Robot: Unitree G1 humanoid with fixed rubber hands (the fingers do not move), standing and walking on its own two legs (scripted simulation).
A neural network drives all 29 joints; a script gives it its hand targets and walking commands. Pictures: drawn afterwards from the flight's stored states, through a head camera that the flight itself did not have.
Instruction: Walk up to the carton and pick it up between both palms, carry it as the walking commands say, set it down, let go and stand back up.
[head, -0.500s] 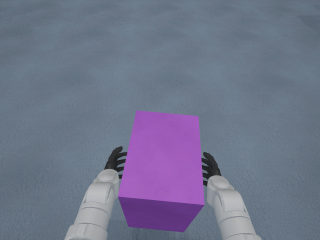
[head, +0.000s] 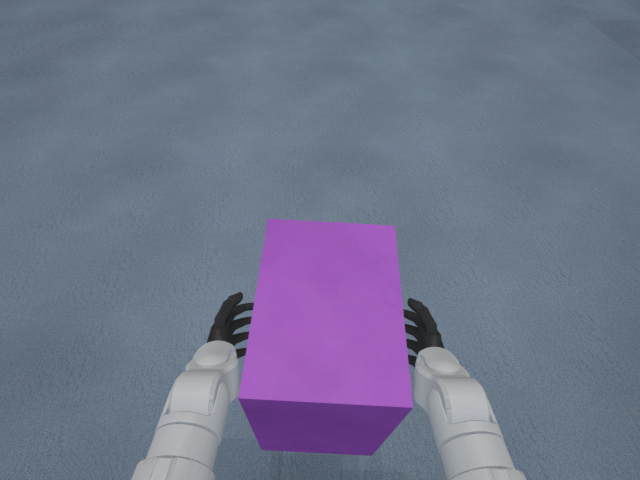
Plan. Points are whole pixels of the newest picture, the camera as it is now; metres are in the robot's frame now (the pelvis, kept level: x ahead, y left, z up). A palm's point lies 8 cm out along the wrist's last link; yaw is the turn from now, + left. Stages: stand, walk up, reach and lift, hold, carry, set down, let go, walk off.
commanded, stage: carry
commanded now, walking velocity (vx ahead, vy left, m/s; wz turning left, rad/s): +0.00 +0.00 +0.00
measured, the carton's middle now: (323, 345) +0.33 -0.01 -0.07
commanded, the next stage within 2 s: none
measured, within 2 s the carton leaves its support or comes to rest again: neither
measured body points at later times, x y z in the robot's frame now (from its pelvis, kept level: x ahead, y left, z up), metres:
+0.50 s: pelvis +0.01 +0.02 +0.00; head +0.03 +0.01 +0.45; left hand +0.33 +0.15 -0.03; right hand +0.31 -0.13 -0.03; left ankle +0.01 +0.15 -0.72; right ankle -0.09 -0.03 -0.71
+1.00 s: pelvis +0.00 +0.05 +0.00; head +0.02 +0.05 +0.45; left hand +0.32 +0.18 -0.01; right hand +0.30 -0.09 -0.02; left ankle +0.01 +0.15 -0.72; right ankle -0.09 -0.03 -0.72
